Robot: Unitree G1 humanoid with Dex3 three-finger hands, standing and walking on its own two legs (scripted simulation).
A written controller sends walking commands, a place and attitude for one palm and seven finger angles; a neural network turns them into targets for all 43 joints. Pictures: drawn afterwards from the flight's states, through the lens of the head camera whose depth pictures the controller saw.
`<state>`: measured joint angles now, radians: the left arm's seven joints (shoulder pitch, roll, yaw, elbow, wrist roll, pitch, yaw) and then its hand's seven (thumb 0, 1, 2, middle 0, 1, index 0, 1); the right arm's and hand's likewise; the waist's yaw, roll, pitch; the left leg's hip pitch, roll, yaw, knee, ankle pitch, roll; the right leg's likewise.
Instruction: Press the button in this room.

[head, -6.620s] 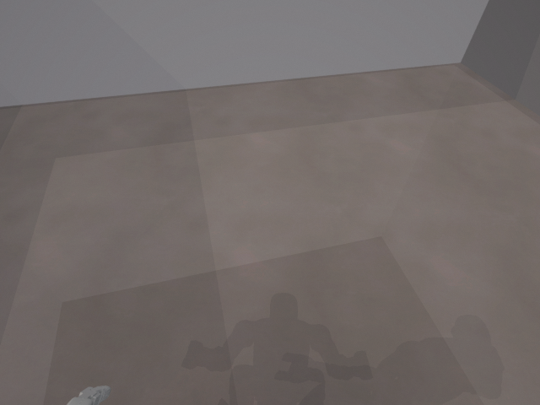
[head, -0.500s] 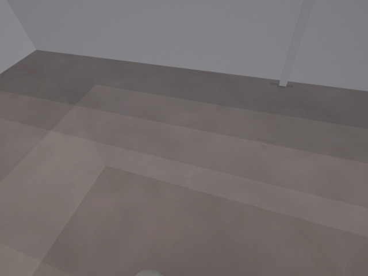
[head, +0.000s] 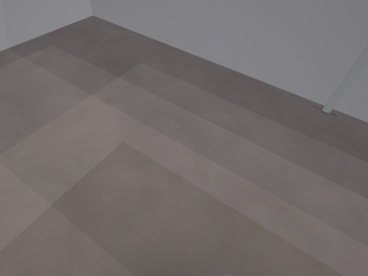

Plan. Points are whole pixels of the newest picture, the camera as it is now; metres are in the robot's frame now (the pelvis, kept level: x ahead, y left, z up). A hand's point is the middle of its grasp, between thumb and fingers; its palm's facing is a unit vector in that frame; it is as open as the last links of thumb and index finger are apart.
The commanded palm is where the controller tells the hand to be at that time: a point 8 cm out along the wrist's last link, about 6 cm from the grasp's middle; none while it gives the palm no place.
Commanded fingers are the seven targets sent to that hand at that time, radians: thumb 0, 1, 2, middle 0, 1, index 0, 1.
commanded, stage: stand and wait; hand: left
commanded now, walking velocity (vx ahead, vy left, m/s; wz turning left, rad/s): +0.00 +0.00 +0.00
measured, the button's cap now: out of the picture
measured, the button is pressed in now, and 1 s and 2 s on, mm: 0 0 0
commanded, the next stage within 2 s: turn or walk to find it in 0.20 s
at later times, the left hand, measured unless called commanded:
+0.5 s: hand out of the picture +0.01 +0.16 -0.17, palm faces +0.13 -0.96 -0.24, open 7.3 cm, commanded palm none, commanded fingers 0.00 0.90 0.90 -0.20 -0.30 -0.20 -0.30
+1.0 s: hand out of the picture -0.01 +0.21 -0.16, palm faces +0.31 -0.92 -0.26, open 7.4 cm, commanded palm none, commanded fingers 0.00 0.90 0.90 -0.20 -0.30 -0.20 -0.30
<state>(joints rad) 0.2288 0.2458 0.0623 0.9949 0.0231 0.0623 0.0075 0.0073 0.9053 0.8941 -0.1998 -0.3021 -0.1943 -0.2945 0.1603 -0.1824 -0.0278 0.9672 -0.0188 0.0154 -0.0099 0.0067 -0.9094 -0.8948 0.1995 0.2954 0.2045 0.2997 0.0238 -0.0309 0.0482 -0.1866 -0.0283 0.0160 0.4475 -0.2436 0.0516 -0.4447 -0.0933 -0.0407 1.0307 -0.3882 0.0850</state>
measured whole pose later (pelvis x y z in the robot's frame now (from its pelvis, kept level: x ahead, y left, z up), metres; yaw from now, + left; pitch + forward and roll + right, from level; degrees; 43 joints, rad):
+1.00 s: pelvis -0.05 -0.02 +0.00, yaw +18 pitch -1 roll +0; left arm 0.13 0.21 0.05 0.96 0.01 0.05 0.02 0.01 0.91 0.89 -0.20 -0.30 -0.19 -0.29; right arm 0.20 -0.19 -0.05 0.98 -0.03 0.02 -0.01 0.01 -0.91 -0.89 0.20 0.30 0.21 0.30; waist -0.03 0.01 0.06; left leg -0.24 -0.03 -0.05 0.47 -0.23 0.02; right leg -0.35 -0.05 -0.03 0.80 -0.46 0.08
